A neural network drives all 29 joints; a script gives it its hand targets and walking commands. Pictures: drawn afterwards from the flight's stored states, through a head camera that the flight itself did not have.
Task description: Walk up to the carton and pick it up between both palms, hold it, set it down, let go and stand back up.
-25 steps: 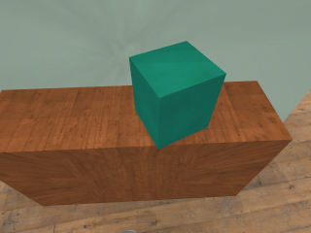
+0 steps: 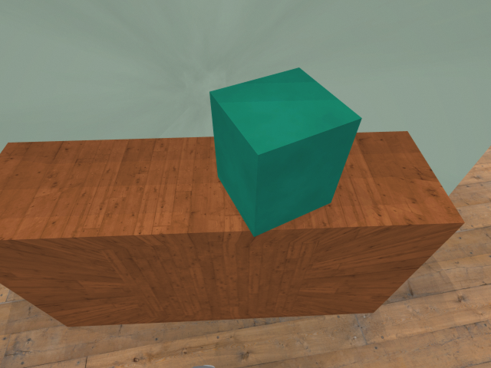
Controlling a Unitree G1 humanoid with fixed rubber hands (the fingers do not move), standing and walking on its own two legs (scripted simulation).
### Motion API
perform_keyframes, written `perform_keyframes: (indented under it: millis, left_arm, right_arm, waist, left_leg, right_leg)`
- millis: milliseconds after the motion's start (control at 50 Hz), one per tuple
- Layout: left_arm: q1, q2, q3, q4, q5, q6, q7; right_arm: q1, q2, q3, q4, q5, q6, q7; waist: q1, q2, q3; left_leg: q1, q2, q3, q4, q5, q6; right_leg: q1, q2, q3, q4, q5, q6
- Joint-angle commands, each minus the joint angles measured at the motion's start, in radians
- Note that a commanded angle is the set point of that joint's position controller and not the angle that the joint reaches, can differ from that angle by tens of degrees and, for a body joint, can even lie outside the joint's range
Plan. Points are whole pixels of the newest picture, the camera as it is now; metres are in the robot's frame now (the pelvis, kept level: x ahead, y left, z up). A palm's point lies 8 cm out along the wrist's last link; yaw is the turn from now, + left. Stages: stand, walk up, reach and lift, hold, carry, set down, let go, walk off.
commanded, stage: walk up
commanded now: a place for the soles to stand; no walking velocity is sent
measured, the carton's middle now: (276, 152) +0.54 -0.06 +0.02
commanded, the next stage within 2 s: none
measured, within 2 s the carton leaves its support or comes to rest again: neither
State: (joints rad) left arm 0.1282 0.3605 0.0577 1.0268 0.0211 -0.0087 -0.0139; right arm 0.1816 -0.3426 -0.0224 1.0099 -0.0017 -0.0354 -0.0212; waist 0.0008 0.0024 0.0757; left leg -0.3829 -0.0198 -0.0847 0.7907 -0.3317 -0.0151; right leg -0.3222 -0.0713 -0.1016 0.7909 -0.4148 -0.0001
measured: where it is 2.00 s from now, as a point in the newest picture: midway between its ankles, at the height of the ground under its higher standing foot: outside the picture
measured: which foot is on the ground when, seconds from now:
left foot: down 0.00-1.00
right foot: down 0.00-1.00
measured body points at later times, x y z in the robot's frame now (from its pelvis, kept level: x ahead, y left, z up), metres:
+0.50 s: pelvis +0.00 -0.01 +0.00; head +0.02 +0.00 +0.45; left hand +0.09 +0.30 -0.12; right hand +0.08 -0.31 -0.12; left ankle +0.04 +0.13 -0.71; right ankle +0.01 -0.13 -0.71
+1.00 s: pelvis +0.00 +0.00 +0.00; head +0.02 +0.00 +0.45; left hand +0.09 +0.31 -0.12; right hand +0.08 -0.30 -0.12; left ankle +0.04 +0.13 -0.71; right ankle +0.01 -0.13 -0.71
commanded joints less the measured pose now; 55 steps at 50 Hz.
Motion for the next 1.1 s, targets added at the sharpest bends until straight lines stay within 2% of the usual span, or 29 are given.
perform_keyframes:
  millis: [0, 40, 80, 120, 140, 180, 220, 240, 280, 300, 340, 360, 380, 440, 460, 480, 520, 580, 620, 660, 700, 740, 780, 860, 920, 960, 1000, 1060, 1080]
  left_arm:
    - [-0.073, 0.214, 0.05, -0.103, -0.028, -0.013, 0.016]
    - [-0.036, 0.211, 0.05, -0.078, -0.016, -0.009, 0.015]
    - [-0.023, 0.212, 0.047, -0.061, -0.014, -0.022, 0.011]
    - [0.034, 0.269, 0.056, -0.04, 0.001, -0.041, 0.014]
    - [0.031, 0.319, 0.076, -0.059, -0.004, -0.044, 0.014]
    - [-0.059, 0.309, 0.065, -0.089, -0.005, -0.039, 0.019]
    - [-0.111, 0.267, 0.047, -0.101, -0.009, -0.031, 0.016]
    - [-0.084, 0.24, 0.037, -0.109, -0.015, -0.028, 0.017]
    - [-0.072, 0.205, 0.032, -0.099, -0.029, -0.015, 0.016]
    - [-0.055, 0.227, 0.044, -0.098, -0.021, -0.008, 0.021]
    - [-0.053, 0.199, 0.037, -0.088, -0.018, -0.021, 0.015]
    - [-0.032, 0.198, 0.035, -0.06, -0.024, -0.025, 0.011]
    - [0.017, 0.198, 0.04, -0.049, -0.025, -0.038, 0.014]
    - [0.002, 0.294, 0.059, -0.069, -0.01, -0.042, 0.013]
    - [-0.002, 0.314, 0.059, -0.069, -0.004, -0.039, 0.017]
    - [-0.052, 0.316, 0.061, -0.078, -0.006, -0.037, 0.016]
    - [-0.084, 0.276, 0.052, -0.101, -0.016, -0.033, 0.018]
    - [-0.068, 0.239, 0.043, -0.1, -0.021, -0.022, 0.014]
    - [-0.061, 0.211, 0.034, -0.1, -0.031, -0.015, 0.017]
    - [-0.057, 0.209, 0.039, -0.07, -0.018, -0.02, 0.015]
    - [-0.034, 0.246, 0.046, -0.06, -0.013, -0.028, 0.01]
    - [0.019, 0.299, 0.06, -0.066, -0.006, -0.035, 0.013]
    - [-0.024, 0.32, 0.069, -0.07, -0.01, -0.036, 0.018]
    - [-0.091, 0.275, 0.048, -0.091, -0.013, -0.031, 0.017]
    - [-0.095, 0.233, 0.041, -0.101, -0.02, -0.013, 0.014]
    - [-0.07, 0.216, 0.038, -0.102, -0.021, -0.014, 0.014]
    - [-0.021, 0.217, 0.037, -0.073, -0.024, -0.017, 0.015]
    - [-0.005, 0.286, 0.06, -0.057, -0.006, -0.036, 0.016]
    - [-0.008, 0.295, 0.063, -0.073, -0.013, -0.031, 0.017]
  right_arm:
    - [-0.009, -0.336, -0.072, -0.076, -0.021, -0.038, -0.002]
    - [-0.039, -0.312, -0.068, -0.08, -0.021, -0.03, -0.006]
    - [-0.077, -0.262, -0.048, -0.085, -0.024, -0.023, -0.008]
    - [-0.104, -0.217, -0.034, -0.118, -0.009, -0.017, -0.003]
    - [-0.068, -0.24, -0.045, -0.101, -0.017, -0.012, -0.007]
    - [0.014, -0.231, -0.061, -0.08, -0.016, -0.008, 0.0]
    - [0.07, -0.236, -0.054, -0.06, -0.022, -0.025, 0.003]
    - [0.067, -0.291, -0.075, -0.059, -0.023, -0.037, 0.0]
    - [0.002, -0.333, -0.066, -0.07, -0.031, -0.041, -0.002]
    - [0.01, -0.339, -0.073, -0.07, -0.021, -0.041, -0.006]
    - [-0.051, -0.308, -0.058, -0.084, -0.032, -0.035, -0.01]
    - [-0.072, -0.283, -0.054, -0.091, -0.028, -0.03, -0.012]
    - [-0.095, -0.247, -0.039, -0.098, -0.021, -0.024, -0.012]
    - [-0.027, -0.229, -0.042, -0.079, -0.015, -0.006, -0.004]
    - [-0.048, -0.242, -0.052, -0.083, -0.018, -0.006, -0.004]
    - [0.0, -0.248, -0.06, -0.07, -0.024, -0.005, 0.001]
    - [0.032, -0.245, -0.057, -0.06, -0.023, -0.017, 0.0]
    - [0.001, -0.3, -0.068, -0.075, -0.019, -0.031, 0.002]
    - [-0.026, -0.315, -0.056, -0.076, -0.019, -0.032, -0.01]
    - [-0.055, -0.286, -0.05, -0.086, -0.018, -0.028, -0.011]
    - [-0.085, -0.258, -0.047, -0.092, -0.022, -0.018, -0.004]
    - [-0.093, -0.234, -0.039, -0.102, -0.02, -0.011, -0.003]
    - [-0.039, -0.219, -0.045, -0.09, -0.011, -0.008, -0.002]
    - [0.027, -0.24, -0.056, -0.065, -0.021, -0.019, 0.004]
    - [-0.015, -0.301, -0.058, -0.074, -0.017, -0.028, -0.002]
    - [-0.039, -0.313, -0.056, -0.073, -0.026, -0.026, -0.008]
    - [-0.065, -0.291, -0.05, -0.081, -0.027, -0.021, -0.007]
    - [-0.085, -0.229, -0.039, -0.097, -0.012, -0.015, -0.005]
    - [-0.062, -0.229, -0.039, -0.086, -0.008, -0.014, -0.007]
  waist:
    - [0.011, 0.154, -0.11]
    - [0.027, 0.155, -0.057]
    - [0.054, 0.089, -0.062]
    - [0.067, -0.053, -0.139]
    - [0.061, -0.046, -0.117]
    - [-0.002, -0.083, -0.098]
    - [-0.031, -0.099, -0.071]
    - [-0.016, 0.046, -0.109]
    - [-0.001, 0.209, -0.097]
    - [-0.004, 0.135, -0.103]
    - [0.026, 0.144, -0.093]
    - [0.044, 0.166, -0.097]
    - [0.06, 0.091, -0.101]
    - [0.044, -0.086, -0.115]
    - [0.03, -0.036, -0.099]
    - [0.008, -0.101, -0.1]
    - [-0.017, -0.088, -0.079]
    - [0.012, 0.104, -0.133]
    - [0.018, 0.111, -0.116]
    - [0.027, 0.111, -0.071]
    - [0.049, 0.066, -0.111]
    - [0.064, -0.023, -0.136]
    - [0.017, -0.067, -0.068]
    - [-0.016, -0.078, -0.103]
    - [0.008, 0.141, -0.126]
    - [0.03, 0.118, -0.072]
    - [0.035, 0.159, -0.099]
    - [0.047, -0.046, -0.108]
    - [0.055, -0.039, -0.129]
  left_leg:
    - [0.076, 0.22, -0.483, -0.372, 0.181, 0.237]
    - [0.003, 0.22, -0.491, -0.435, -0.021, 0.233]
    - [-0.099, 0.147, -0.351, -0.363, 0.1, 0.161]
    - [-0.162, 0.031, -0.102, -0.121, 0.17, 0.059]
    - [-0.169, -0.008, -0.011, -0.004, 0.099, 0.034]
    - [-0.068, 0.013, 0.052, 0.032, -0.13, 0.042]
    - [0.054, 0.048, -0.01, -0.2, 0.07, 0.072]
    - [0.117, 0.088, -0.18, -0.255, 0.196, 0.111]
    - [0.138, 0.235, -0.486, -0.381, 0.227, 0.232]
    - [0.159, 0.259, -0.575, -0.425, 0.176, 0.251]
    - [0.094, 0.228, -0.467, -0.382, 0.2, 0.245]
    - [0.02, 0.166, -0.379, -0.329, 0.271, 0.206]
    - [-0.049, 0.13, -0.26, -0.267, 0.387, 0.142]
    - [-0.09, -0.002, 0.012, -0.05, 0.051, 0.049]
    - [-0.069, 0.003, 0.037, -0.018, 0.003, 0.039]
    - [-0.058, 0.023, 0.046, 0.005, -0.094, 0.053]
    - [0.035, 0.045, 0.011, -0.136, 0.083, 0.063]
    - [0.106, 0.14, -0.285, -0.289, 0.255, 0.133]
    - [0.082, 0.193, -0.44, -0.334, 0.298, 0.226]
    - [-0.016, 0.193, -0.4, -0.364, 0.184, 0.215]
    - [-0.098, 0.1, -0.266, -0.295, 0.115, 0.13]
    - [-0.171, 0.015, -0.074, -0.087, 0.129, 0.059]
    - [-0.108, 0.025, 0.035, -0.02, -0.004, 0.042]
    - [0.046, 0.049, -0.047, -0.174, 0.196, 0.082]
    - [0.053, 0.151, -0.335, -0.341, 0.131, 0.173]
    - [0.015, 0.188, -0.448, -0.377, 0.151, 0.216]
    - [0.001, 0.157, -0.361, -0.358, 0.186, 0.171]
    - [-0.15, 0.031, -0.096, -0.129, 0.244, 0.069]
    - [-0.092, 0.017, -0.029, -0.073, 0.22, 0.054]
  right_leg:
    - [-0.041, 0.06, 0.083, 0.03, -0.138, -0.029]
    - [-0.018, 0.053, 0.12, -0.031, -0.204, -0.036]
    - [0.141, 0.021, 0.128, -0.186, -0.032, -0.049]
    - [0.249, -0.166, 0.277, -0.367, 0.024, -0.121]
    - [0.221, -0.27, 0.368, -0.414, 0.029, -0.19]
    - [0.124, -0.316, 0.347, -0.376, 0.073, -0.237]
    - [0.034, -0.215, 0.217, -0.26, 0.142, -0.144]
    - [-0.031, -0.127, 0.151, -0.138, 0.172, -0.088]
    - [-0.107, 0.053, 0.1, 0.022, -0.127, -0.012]
    - [-0.125, 0.064, 0.14, 0.037, -0.235, -0.016]
    - [-0.055, 0.038, 0.122, -0.07, -0.154, -0.032]
    - [0.049, 0.028, 0.133, -0.161, -0.036, -0.026]
    - [0.162, -0.004, 0.137, -0.231, 0.112, -0.039]
    - [0.202, -0.256, 0.325, -0.401, 0.041, -0.184]
    - [0.155, -0.292, 0.329, -0.385, 0.088, -0.21]
    - [0.118, -0.314, 0.343, -0.358, 0.067, -0.226]
    - [0.041, -0.215, 0.218, -0.281, 0.122, -0.157]
    - [0.011, -0.038, 0.068, -0.055, 0.133, -0.045]
    - [-0.007, 0.047, 0.101, -0.029, -0.032, -0.019]
    - [0.05, 0.036, 0.122, -0.096, -0.062, -0.028]
    - [0.178, -0.026, 0.138, -0.202, 0.025, -0.066]
    - [0.233, -0.208, 0.322, -0.352, -0.017, -0.147]
    - [0.147, -0.298, 0.329, -0.391, 0.063, -0.221]
    - [0.037, -0.156, 0.153, -0.265, 0.088, -0.103]
    - [0.009, 0.006, 0.088, -0.047, 0.013, -0.035]
    - [0.005, 0.05, 0.121, -0.06, -0.105, -0.029]
    - [0.07, 0.026, 0.107, -0.142, -0.048, -0.03]
    - [0.237, -0.152, 0.223, -0.288, 0.162, -0.115]
    - [0.218, -0.206, 0.266, -0.317, 0.147, -0.148]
